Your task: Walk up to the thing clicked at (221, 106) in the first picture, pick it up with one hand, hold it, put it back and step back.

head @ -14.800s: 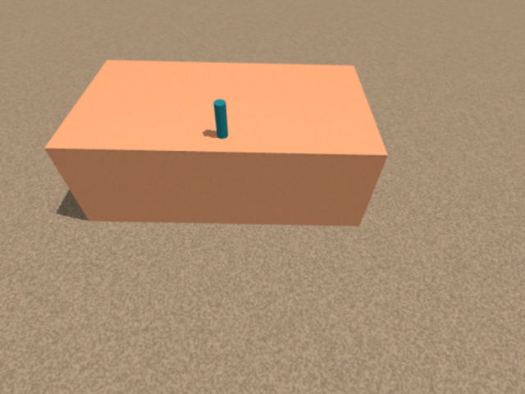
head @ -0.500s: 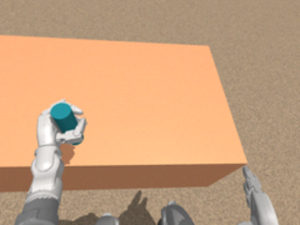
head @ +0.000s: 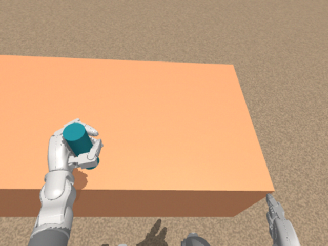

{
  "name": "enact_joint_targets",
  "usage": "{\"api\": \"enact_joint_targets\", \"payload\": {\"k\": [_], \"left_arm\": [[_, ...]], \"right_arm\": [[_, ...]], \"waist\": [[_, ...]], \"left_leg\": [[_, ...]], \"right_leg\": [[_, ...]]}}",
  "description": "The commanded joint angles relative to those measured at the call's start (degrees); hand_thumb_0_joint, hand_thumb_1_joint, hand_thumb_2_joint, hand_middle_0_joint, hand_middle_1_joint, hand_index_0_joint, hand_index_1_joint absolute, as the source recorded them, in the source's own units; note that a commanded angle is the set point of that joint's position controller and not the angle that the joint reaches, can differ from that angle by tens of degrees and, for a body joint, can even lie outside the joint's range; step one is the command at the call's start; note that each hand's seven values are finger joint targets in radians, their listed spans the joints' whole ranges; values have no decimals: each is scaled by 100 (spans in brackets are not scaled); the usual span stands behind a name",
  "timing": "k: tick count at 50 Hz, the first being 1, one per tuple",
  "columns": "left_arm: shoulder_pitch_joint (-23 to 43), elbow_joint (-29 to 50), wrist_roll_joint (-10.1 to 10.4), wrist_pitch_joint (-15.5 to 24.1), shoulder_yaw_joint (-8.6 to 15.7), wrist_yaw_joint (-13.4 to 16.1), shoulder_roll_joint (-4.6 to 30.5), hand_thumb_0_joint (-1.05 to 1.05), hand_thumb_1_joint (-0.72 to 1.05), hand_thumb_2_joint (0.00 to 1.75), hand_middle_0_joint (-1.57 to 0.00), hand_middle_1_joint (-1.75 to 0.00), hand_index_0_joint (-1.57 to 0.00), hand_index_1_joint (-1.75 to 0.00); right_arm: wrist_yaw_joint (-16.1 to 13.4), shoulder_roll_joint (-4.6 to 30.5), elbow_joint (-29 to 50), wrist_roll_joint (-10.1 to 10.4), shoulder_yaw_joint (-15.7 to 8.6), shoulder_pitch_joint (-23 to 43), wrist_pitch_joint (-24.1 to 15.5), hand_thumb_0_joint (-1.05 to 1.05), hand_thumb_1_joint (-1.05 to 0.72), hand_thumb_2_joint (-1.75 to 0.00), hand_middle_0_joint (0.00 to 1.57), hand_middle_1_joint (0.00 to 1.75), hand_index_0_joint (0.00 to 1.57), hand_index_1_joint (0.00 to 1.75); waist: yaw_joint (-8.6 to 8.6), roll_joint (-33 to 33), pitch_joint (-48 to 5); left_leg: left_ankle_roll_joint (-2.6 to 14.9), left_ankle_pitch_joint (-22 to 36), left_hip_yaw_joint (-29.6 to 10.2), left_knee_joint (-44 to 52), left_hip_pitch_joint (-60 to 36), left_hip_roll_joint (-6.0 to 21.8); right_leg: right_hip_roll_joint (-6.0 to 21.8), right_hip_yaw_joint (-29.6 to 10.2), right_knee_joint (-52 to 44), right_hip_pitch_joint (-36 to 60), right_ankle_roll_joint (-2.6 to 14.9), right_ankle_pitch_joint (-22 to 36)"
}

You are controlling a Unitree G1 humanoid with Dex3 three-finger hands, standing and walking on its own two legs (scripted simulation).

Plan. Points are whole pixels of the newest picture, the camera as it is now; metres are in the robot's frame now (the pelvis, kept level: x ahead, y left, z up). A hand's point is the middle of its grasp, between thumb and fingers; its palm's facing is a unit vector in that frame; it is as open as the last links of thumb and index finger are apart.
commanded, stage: lift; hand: left
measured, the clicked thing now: (83, 148) +0.35 +0.18 +0.03
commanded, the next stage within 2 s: hold in 0.06 s
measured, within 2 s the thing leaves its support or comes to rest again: neither
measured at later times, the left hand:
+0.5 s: hand (84, 147) +0.34 +0.17 +0.06, palm faces +0.13 -0.99 +0.00, open 5.5 cm
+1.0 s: hand (81, 151) +0.33 +0.17 +0.07, palm faces +0.16 -0.99 +0.00, open 5.5 cm
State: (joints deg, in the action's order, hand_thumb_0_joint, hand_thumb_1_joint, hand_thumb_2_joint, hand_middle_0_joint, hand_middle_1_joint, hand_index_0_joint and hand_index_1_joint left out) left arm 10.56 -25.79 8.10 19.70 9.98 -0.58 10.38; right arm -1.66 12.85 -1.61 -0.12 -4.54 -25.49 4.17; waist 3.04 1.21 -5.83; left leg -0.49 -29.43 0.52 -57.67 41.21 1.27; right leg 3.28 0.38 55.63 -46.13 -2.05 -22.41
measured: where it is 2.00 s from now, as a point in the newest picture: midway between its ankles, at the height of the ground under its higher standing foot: outside the picture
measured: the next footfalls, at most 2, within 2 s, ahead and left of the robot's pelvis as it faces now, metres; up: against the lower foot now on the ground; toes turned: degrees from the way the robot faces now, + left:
none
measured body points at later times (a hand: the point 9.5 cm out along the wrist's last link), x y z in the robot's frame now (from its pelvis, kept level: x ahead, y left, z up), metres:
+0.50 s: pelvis +0.00 +0.00 +0.01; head +0.05 +0.01 +0.46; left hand +0.33 +0.22 +0.06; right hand +0.16 -0.25 -0.02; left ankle -0.01 +0.12 -0.68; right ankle +0.05 -0.14 -0.68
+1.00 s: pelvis +0.00 +0.00 +0.02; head +0.05 +0.01 +0.47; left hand +0.31 +0.22 +0.07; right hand +0.16 -0.25 -0.02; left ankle -0.01 +0.12 -0.68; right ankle +0.05 -0.14 -0.68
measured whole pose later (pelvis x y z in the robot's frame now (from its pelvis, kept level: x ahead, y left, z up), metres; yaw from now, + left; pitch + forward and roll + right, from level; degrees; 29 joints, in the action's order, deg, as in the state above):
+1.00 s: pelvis +0.00 +0.00 +0.02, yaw +0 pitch +9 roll +0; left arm 3.3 -16.2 8.7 14.3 7.5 0.8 9.1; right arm -2.4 12.1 -11.4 0.5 -4.7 -22.6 1.4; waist 1.1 0.5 -4.8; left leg -0.3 -27.3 0.5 -51.6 33.2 1.0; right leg 3.4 0.7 49.6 -37.9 -2.3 -20.5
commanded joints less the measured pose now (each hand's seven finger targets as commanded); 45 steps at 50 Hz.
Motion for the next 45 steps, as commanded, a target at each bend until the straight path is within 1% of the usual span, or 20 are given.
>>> {"api": "enact_joint_targets", "payload": {"k": [1,4,6,9,11,13,18,20,21,23,24,26,27,29,31,34,36,39,44,45], "left_arm": [[1668,1680,29,418,186,57,765,0,60,142,-139,-149,-141,-150],[1618,1813,107,392,227,67,769,0,58,143,-141,-151,-143,-151],[1457,1731,62,327,68,40,654,0,58,141,-141,-150,-142,-150],[1462,1747,67,282,186,60,766,0,61,136,-141,-149,-142,-148],[1551,2073,100,309,49,45,603,0,62,134,-139,-146,-141,-145],[1284,1833,103,237,119,77,637,0,65,136,-142,-149,-144,-148],[1331,2050,67,181,61,112,649,0,60,134,-141,-148,-143,-148],[1254,2056,95,164,116,108,659,0,61,135,-141,-148,-143,-148],[1279,2142,86,151,-16,90,584,0,63,134,-141,-148,-143,-147],[1303,2348,93,130,110,123,700,0,61,135,-141,-148,-143,-148],[1202,2204,110,100,161,142,715,0,60,135,-141,-148,-142,-148],[1167,2309,95,67,-47,137,516,0,61,134,-140,-147,-142,-147],[1186,2311,121,65,33,143,568,0,59,134,-140,-148,-142,-148],[1137,2410,109,42,24,156,602,0,60,134,-141,-148,-143,-148],[995,2428,72,18,-109,142,472,0,60,136,-142,-150,-144,-149],[932,2547,110,-26,58,202,582,0,59,133,-139,-147,-141,-146],[807,2625,53,-60,-183,194,409,0,62,135,-139,-147,-141,-146],[722,2473,101,-116,84,237,566,0,59,135,-139,-149,-142,-148],[916,2574,73,-63,59,196,608,0,60,135,-139,-148,-141,-148],[890,2612,79,-49,-64,172,494,0,59,135,-140,-148,-142,-148]], "right_arm": [[-69,764,900,9,-453,-73,-295,0,58,-4,5,5,5,5],[-72,787,821,41,-472,-66,-337,0,57,-5,5,5,5,5],[-67,731,774,24,-416,-137,-324,0,57,-5,5,5,5,5],[-78,885,658,23,-589,-25,-338,0,57,-4,5,5,5,5],[-42,660,842,23,-347,77,-364,0,57,-4,5,5,5,5],[-83,814,699,43,-529,-19,-345,0,57,-4,5,5,5,5],[-75,714,634,53,-386,74,-384,0,56,-4,5,5,5,5],[-104,825,560,47,-532,28,-387,0,56,-5,5,5,5,5],[-101,771,546,54,-473,75,-403,0,57,-4,5,5,5,5],[-113,687,510,65,-399,124,-421,0,56,-5,5,5,5,5],[-130,864,577,74,-566,183,-436,0,56,-5,5,5,5,5],[-112,665,324,65,-382,119,-440,0,57,-5,5,5,5,5],[-112,628,219,65,-358,152,-449,0,56,-5,5,5,5,5],[-131,794,413,78,-503,233,-511,0,56,-5,5,5,5,5],[-111,587,294,60,-277,173,-495,0,56,-5,5,5,5,5],[-132,839,172,72,-528,350,-497,0,56,-5,5,5,5,5],[-116,730,153,52,-453,218,-493,0,56,-5,5,5,5,5],[-152,762,-138,72,-505,179,-477,0,56,-5,5,5,5,5],[-127,700,181,70,-395,364,-548,0,56,-5,5,5,5,5],[-125,650,99,72,-381,316,-545,0,56,-5,5,5,5,5]], "waist": [[-24,-165,-1790],[-73,-204,-1820],[-20,-177,-1830],[-63,-241,-1719],[-87,-224,-1890],[-61,-18,-1730],[-124,-204,-1560],[-65,-95,-1709],[-81,-147,-1626],[-128,-167,-1606],[-89,-55,-1594],[-126,-122,-1431],[-170,-158,-1305],[-89,-109,-1517],[-158,-130,-1511],[-196,-224,-1516],[-132,-139,-1602],[-178,-76,-1342],[-161,-138,-1447],[-139,-126,-1404]], "left_leg": [[-15,1538,38,1009,-624,-181],[-45,1799,14,1045,-741,-162],[-52,2026,27,1024,-798,-144],[-83,2033,4,1097,-790,-132],[-57,1956,8,1107,-881,-144],[-28,1859,32,1142,-792,-154],[-55,1732,10,1282,-894,-141],[-35,1802,17,1261,-936,-141],[-42,1810,19,1283,-947,-147],[8,1551,49,1309,-934,-181],[-6,1583,23,1337,-910,-160],[-11,1537,24,1385,-896,-161],[-9,1515,28,1392,-861,-165],[-10,1620,28,1403,-1009,-155],[-20,1787,40,1376,-976,-162],[-60,1955,5,1443,-1114,-122],[-69,2133,-12,1406,-1154,-108],[-32,1920,19,1444,-1046,-139],[-48,1848,5,1489,-1113,-132],[-43,1857,2,1513,-1128,-125]], "right_leg": [[-200,57,-701,1587,214,1284],[-217,84,-657,1660,234,1455],[-222,91,-654,1714,239,1661],[-213,99,-682,1658,255,1610],[-208,105,-722,1807,243,1567],[-207,95,-784,1825,226,1540],[-223,133,-863,1781,235,1344],[-219,120,-873,1879,227,1458],[-218,117,-886,1847,228,1458],[-213,103,-977,1905,204,1278],[-215,115,-992,1940,209,1288],[-213,122,-1012,1891,216,1237],[-219,138,-1045,1851,211,1196],[-228,131,-1040,1963,209,1319],[-203,134,-1022,2037,216,1457],[-234,168,-993,1984,242,1496],[-232,177,-970,2062,244,1672],[-216,146,-1059,2050,224,1540],[-211,157,-1108,2081,223,1426],[-220,167,-1103,2068,223,1443]]}}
